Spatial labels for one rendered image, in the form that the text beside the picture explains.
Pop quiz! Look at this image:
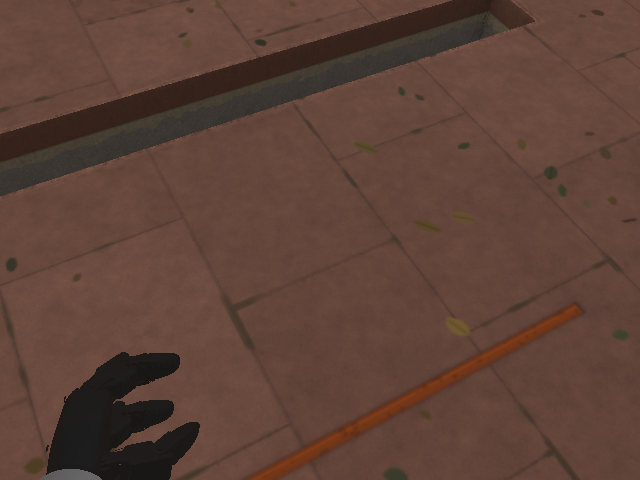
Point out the left robot hand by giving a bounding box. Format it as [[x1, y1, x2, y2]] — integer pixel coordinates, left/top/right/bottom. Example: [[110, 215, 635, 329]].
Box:
[[46, 352, 200, 480]]

